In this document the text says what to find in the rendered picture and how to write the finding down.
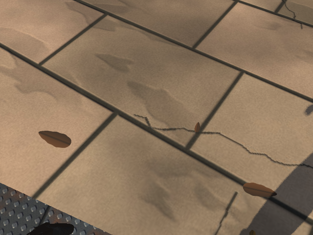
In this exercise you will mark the robot left hand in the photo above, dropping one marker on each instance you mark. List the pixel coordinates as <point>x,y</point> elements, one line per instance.
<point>48,228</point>

